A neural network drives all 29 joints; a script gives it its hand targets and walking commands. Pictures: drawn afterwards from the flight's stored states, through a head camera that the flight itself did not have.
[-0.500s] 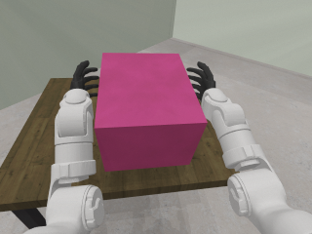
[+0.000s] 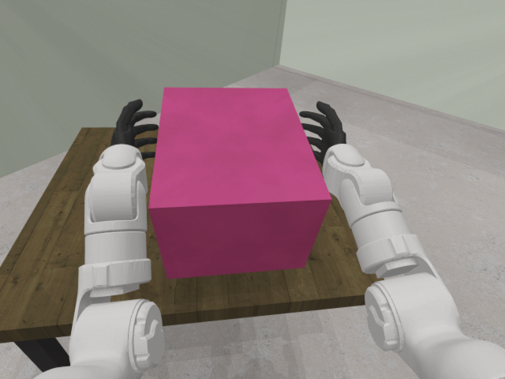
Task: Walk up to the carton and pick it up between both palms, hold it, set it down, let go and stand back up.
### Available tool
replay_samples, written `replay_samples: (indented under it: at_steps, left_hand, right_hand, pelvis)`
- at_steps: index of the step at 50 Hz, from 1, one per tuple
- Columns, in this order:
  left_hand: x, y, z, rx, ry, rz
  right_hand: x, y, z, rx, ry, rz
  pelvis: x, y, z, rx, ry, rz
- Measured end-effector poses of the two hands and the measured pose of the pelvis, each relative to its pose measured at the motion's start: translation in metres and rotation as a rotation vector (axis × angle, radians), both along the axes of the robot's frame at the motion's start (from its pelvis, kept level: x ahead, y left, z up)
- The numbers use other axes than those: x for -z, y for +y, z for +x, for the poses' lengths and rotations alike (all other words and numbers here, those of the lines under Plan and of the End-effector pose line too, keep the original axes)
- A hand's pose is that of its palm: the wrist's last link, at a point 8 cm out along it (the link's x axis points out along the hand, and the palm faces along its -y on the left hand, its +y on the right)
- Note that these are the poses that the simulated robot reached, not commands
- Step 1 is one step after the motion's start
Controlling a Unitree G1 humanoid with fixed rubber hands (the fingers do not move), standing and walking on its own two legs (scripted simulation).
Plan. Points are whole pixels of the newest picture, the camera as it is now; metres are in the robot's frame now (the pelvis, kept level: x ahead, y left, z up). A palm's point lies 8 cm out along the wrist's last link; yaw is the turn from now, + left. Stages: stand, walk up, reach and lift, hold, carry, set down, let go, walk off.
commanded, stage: hold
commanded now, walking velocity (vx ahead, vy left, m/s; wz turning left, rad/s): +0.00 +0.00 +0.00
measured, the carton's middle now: (232, 175) +0.39 +0.01 +0.17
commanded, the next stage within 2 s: none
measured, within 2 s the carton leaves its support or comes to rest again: neither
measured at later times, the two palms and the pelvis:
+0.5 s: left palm (125, 151) +0.36 +0.16 +0.23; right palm (331, 151) +0.36 -0.14 +0.23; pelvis +0.00 +0.00 +0.00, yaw +0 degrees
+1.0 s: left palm (128, 152) +0.36 +0.16 +0.23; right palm (333, 152) +0.37 -0.15 +0.23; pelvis +0.00 +0.00 +0.00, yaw +0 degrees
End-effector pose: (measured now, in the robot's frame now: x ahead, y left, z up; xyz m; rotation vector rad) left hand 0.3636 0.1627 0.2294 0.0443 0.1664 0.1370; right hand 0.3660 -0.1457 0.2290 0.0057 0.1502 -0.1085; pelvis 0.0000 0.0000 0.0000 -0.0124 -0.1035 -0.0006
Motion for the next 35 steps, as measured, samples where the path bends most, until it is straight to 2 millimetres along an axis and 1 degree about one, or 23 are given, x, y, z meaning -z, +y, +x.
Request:
replay_samples:
  at_steps: [12,19,27,30,35]
  left_hand:
    - [0.004,-0.001,-0.001,0.007,0.007,-0.003]
    - [-0.002,0.001,-0.001,0.004,-0.006,0.001]
    - [-0.002,0.000,-0.001,0.001,-0.006,-0.003]
    - [0.000,-0.002,-0.001,0.002,0.003,-0.008]
    - [0.008,-0.005,0.001,0.006,0.033,0.000]
  right_hand:
    - [0.005,-0.001,-0.003,0.009,0.007,0.010]
    - [0.001,0.001,-0.003,0.009,-0.006,0.012]
    - [-0.001,0.000,-0.003,0.005,-0.007,0.009]
    - [0.000,-0.002,-0.003,0.011,0.001,0.009]
    - [0.006,-0.005,-0.002,0.011,0.031,0.002]
  pelvis:
    - [0.000,0.003,0.000,0.004,-0.008,-0.001]
    - [0.000,0.005,-0.002,0.008,-0.001,-0.001]
    - [0.000,0.004,-0.002,0.006,0.000,-0.001]
    - [0.000,0.004,-0.002,0.007,-0.007,0.000]
    - [0.000,0.002,-0.002,0.010,-0.007,0.002]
